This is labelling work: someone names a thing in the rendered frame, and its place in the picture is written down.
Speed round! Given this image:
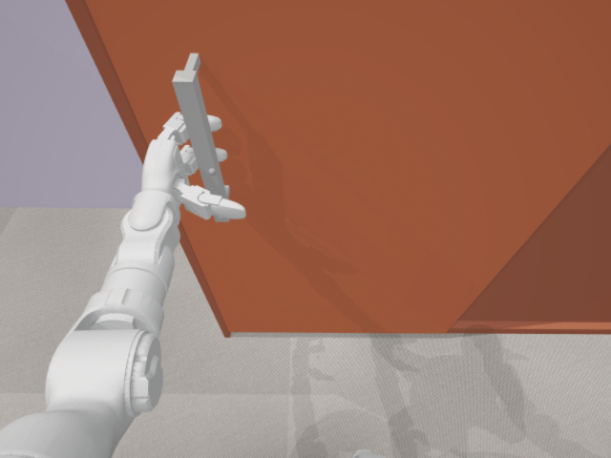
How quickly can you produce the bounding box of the wardrobe door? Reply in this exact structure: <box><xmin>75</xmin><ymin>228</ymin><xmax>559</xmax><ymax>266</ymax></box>
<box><xmin>458</xmin><ymin>144</ymin><xmax>611</xmax><ymax>322</ymax></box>
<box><xmin>85</xmin><ymin>0</ymin><xmax>611</xmax><ymax>334</ymax></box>

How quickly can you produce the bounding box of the handle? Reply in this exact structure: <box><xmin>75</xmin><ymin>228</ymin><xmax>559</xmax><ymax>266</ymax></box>
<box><xmin>172</xmin><ymin>53</ymin><xmax>230</xmax><ymax>222</ymax></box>

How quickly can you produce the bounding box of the robot left hand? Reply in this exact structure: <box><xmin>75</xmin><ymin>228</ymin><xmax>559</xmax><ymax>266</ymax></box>
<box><xmin>141</xmin><ymin>112</ymin><xmax>246</xmax><ymax>219</ymax></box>

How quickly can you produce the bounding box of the robot left forearm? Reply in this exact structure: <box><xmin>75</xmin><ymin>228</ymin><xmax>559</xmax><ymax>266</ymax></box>
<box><xmin>45</xmin><ymin>190</ymin><xmax>180</xmax><ymax>407</ymax></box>

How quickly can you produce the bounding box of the left robot upper arm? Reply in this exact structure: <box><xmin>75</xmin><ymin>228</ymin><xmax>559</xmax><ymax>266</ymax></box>
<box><xmin>0</xmin><ymin>329</ymin><xmax>163</xmax><ymax>458</ymax></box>

